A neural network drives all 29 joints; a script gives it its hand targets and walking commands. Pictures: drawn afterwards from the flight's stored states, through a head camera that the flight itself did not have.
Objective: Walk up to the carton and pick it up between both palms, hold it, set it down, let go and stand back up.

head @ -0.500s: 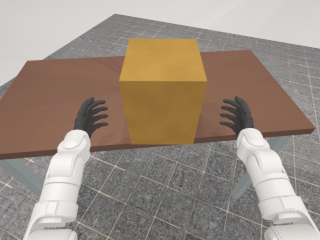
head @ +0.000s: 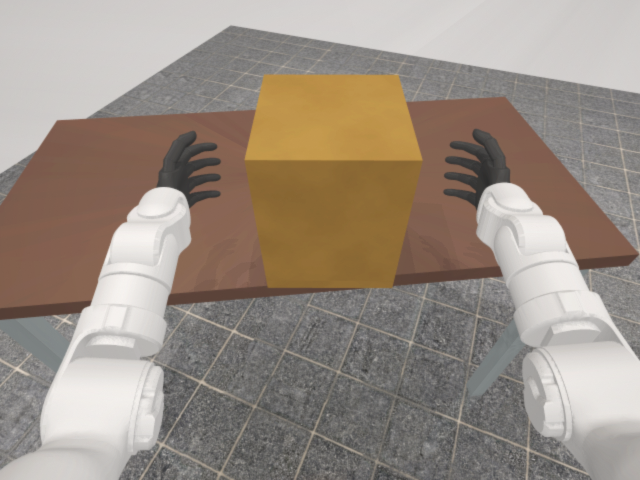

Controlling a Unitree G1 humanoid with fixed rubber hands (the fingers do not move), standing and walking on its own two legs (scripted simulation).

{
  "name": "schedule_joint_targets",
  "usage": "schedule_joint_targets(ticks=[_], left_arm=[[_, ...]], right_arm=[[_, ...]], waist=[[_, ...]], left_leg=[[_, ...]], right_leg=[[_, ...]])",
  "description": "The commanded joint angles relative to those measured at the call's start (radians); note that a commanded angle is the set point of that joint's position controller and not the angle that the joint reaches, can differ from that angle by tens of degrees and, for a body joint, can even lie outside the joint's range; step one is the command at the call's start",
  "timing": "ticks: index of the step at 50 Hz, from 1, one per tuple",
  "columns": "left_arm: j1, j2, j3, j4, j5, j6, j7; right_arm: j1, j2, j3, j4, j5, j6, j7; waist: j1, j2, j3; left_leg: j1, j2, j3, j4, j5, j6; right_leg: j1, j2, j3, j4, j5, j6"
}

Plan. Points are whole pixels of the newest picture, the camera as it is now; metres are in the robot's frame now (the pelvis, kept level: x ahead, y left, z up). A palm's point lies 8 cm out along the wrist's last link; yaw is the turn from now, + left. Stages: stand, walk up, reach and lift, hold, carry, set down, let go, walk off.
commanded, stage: reach and lift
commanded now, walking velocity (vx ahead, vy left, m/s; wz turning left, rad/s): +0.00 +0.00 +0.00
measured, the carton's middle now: (330, 185) +0.52 +0.01 +0.09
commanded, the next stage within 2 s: none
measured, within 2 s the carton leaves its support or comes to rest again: neither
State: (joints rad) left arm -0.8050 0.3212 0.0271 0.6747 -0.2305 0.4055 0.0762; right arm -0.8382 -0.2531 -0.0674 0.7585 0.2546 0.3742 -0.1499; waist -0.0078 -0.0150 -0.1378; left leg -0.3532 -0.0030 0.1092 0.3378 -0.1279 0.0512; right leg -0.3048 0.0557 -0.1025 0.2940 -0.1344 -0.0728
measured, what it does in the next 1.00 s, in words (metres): stands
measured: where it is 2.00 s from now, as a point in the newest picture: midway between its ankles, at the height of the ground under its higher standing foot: outside the picture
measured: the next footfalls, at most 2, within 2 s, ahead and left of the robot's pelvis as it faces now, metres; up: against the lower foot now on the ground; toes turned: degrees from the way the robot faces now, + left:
none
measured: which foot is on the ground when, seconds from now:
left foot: down 0.00-1.00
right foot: down 0.00-1.00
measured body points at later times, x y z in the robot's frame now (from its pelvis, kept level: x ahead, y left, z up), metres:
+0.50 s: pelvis +0.00 +0.00 +0.00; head +0.03 +0.01 +0.44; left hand +0.48 +0.20 +0.21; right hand +0.48 -0.19 +0.21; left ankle +0.02 +0.09 -0.75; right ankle +0.00 -0.07 -0.75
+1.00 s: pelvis +0.00 -0.01 -0.01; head +0.08 +0.00 +0.43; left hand +0.49 +0.20 +0.12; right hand +0.49 -0.18 +0.12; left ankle +0.02 +0.09 -0.75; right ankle +0.00 -0.07 -0.75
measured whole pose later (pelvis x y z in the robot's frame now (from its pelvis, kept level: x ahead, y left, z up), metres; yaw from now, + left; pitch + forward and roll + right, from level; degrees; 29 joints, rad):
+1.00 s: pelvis +0.00 -0.01 -0.01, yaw +1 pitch +24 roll +0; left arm -1.07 0.31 0.09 1.19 -0.18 0.04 0.05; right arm -1.06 -0.20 -0.16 1.08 0.11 0.15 -0.12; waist -0.05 0.00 -0.29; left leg -0.66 -0.01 0.08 0.34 -0.09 0.05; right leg -0.62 0.05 -0.13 0.31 -0.11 -0.08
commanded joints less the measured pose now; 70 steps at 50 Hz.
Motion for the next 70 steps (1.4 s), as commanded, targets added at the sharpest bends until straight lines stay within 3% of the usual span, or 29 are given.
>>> schedule_joint_targets(ticks=[1,21,32,37,44,45,46,48,59,62,65,70], left_arm=[[-0.61,0.179,0.037,-0.166,-0.012,-0.072,0.01],[-0.955,0.264,-0.055,0.183,-0.113,-0.149,0.014],[-0.968,0.262,-0.06,0.341,-0.105,-0.222,-0.012],[-0.916,0.245,-0.023,0.369,-0.062,-0.294,-0.032],[-0.906,0.229,0.031,0.319,-0.01,-0.395,-0.029],[-0.889,0.194,0.068,0.261,0.033,-0.405,-0.022],[-0.891,0.201,0.087,0.269,0.049,-0.416,-0.023],[-0.878,0.186,0.104,0.271,0.065,-0.438,-0.026],[-0.896,0.141,0.063,0.328,0.064,-0.519,-0.012],[-0.903,0.129,0.079,0.309,0.086,-0.51,-0.001],[-0.897,0.113,0.082,0.324,0.098,-0.489,0.011],[-0.893,0.094,0.08,0.358,0.1,-0.474,0.024]], right_arm=[[-0.629,-0.185,-0.044,-0.181,-0.008,-0.064,0.007],[-0.967,-0.225,-0.038,0.101,-0.015,-0.065,0.016],[-0.969,-0.193,-0.034,0.2,-0.028,-0.093,0.017],[-0.906,-0.15,-0.041,0.182,-0.053,-0.141,0.022],[-0.873,-0.127,-0.079,0.101,-0.106,-0.235,0.026],[-0.863,-0.133,-0.08,0.054,-0.131,-0.262,0.028],[-0.871,-0.119,-0.093,0.051,-0.139,-0.273,0.029],[-0.866,-0.11,-0.103,0.052,-0.154,-0.295,0.031],[-0.843,-0.101,-0.147,0.141,-0.204,-0.381,0.038],[-0.842,-0.099,-0.154,0.131,-0.21,-0.381,0.039],[-0.84,-0.104,-0.162,0.149,-0.217,-0.37,0.045],[-0.855,-0.1,-0.162,0.166,-0.226,-0.36,0.053]], waist=[[-0.003,0.05,-0.605],[-0.033,0.062,-0.762],[-0.056,0.074,-0.75],[-0.052,0.071,-0.757],[-0.036,0.081,-0.885],[-0.019,0.075,-0.942],[-0.024,0.059,-0.974],[-0.029,0.052,-0.982],[-0.055,0.077,-1.036],[-0.038,0.094,-1.057],[-0.028,0.104,-1.016],[-0.015,0.084,-0.971]], left_leg=[[0.323,0.053,-0.161,0.031,0.312,0.003],[0.25,0.059,-0.186,0.06,0.34,0.011],[0.17,0.059,-0.191,0.053,0.356,0.014],[0.101,0.057,-0.188,0.041,0.368,0.026],[0.11,0.053,-0.176,0.058,0.436,0.029],[0.067,0.041,-0.186,0.065,0.442,0.044],[0.022,0.036,-0.185,0.055,0.437,0.053],[-0.045,0.032,-0.188,0.037,0.4,0.059],[0.038,0.048,-0.187,0.086,0.375,0.028],[0.124,0.051,-0.185,0.095,0.431,0.013],[0.213,0.066,-0.189,0.11,0.45,-0.004],[0.244,0.08,-0.192,0.111,0.434,-0.004]], right_leg=[[0.122,-0.054,0.12,0.025,0.339,0.053],[0.041,-0.074,0.107,0.039,0.365,0.072],[0.075,-0.089,0.114,0.048,0.42,0.07],[0.143,-0.096,0.125,0.069,0.472,0.064],[0.146,-0.088,0.119,0.098,0.553,0.059],[0.155,-0.098,0.144,0.112,0.65,0.056],[0.21,-0.101,0.151,0.128,0.706,0.061],[0.259,-0.108,0.161,0.153,0.741,0.065],[0.054,-0.085,0.135,0.146,0.626,0.054],[0.0,-0.07,0.117,0.128,0.602,0.049],[-0.103,-0.057,0.105,0.085,0.501,0.034],[-0.147,-0.057,0.103,0.052,0.418,0.028]])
